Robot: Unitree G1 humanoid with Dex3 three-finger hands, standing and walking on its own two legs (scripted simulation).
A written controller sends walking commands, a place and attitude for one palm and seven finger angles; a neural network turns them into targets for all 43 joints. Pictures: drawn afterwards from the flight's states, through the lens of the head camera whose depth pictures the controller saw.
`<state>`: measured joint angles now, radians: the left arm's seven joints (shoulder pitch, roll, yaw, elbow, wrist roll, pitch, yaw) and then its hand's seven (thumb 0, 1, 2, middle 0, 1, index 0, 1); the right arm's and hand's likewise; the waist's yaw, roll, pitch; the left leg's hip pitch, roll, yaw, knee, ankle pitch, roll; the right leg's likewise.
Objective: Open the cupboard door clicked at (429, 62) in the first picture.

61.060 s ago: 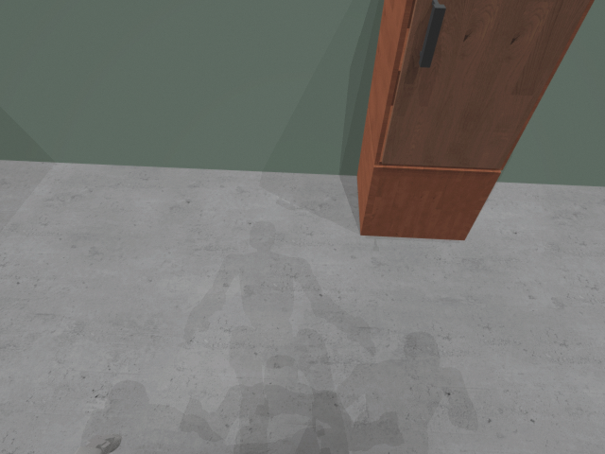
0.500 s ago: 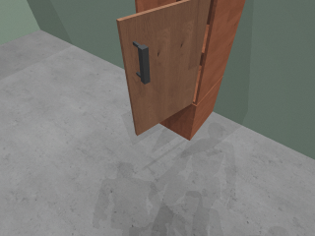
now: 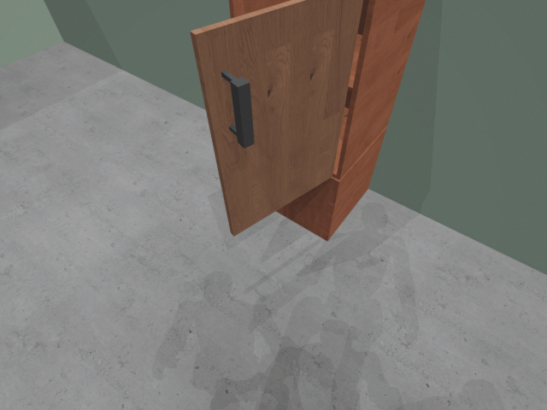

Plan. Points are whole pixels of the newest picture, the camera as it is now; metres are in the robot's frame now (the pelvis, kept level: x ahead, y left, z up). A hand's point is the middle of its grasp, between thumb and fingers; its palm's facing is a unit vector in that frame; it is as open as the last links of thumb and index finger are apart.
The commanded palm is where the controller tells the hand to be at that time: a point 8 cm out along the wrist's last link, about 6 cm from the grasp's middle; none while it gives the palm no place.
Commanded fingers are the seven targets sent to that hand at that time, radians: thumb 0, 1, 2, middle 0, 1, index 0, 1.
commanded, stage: look to check the result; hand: left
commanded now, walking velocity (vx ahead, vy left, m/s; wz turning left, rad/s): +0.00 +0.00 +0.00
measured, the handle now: (236, 109) +0.63 +0.11 +0.09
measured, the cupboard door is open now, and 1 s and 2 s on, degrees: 74 74 74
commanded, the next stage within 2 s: stand and wait in 0.26 s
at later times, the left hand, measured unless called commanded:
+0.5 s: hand out of the picture +0.09 +0.22 -0.16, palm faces -0.02 -0.94 -0.33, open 7.4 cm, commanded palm none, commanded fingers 0.00 0.90 0.90 -0.20 -0.30 -0.20 -0.30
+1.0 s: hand out of the picture +0.09 +0.21 -0.16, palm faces -0.03 -0.94 -0.33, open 7.4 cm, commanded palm none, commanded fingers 0.00 0.90 0.90 -0.20 -0.30 -0.20 -0.30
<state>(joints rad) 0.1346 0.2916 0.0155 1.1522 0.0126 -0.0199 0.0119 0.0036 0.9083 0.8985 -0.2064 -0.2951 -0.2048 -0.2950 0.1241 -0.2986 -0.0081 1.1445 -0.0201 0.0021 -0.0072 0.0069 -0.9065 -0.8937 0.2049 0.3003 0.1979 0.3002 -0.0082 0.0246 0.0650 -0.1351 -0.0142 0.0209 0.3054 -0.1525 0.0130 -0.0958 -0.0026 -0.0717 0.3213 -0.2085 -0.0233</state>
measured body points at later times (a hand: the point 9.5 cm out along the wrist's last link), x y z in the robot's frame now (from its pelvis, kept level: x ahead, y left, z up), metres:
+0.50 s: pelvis +0.02 -0.01 +0.00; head +0.04 -0.03 +0.45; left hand +0.09 +0.27 -0.13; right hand +0.09 -0.30 -0.15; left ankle +0.01 +0.11 -0.75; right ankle -0.02 -0.10 -0.75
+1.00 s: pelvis +0.02 -0.02 +0.00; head +0.04 -0.03 +0.45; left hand +0.09 +0.26 -0.14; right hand +0.07 -0.30 -0.15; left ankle +0.01 +0.11 -0.75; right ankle -0.02 -0.10 -0.75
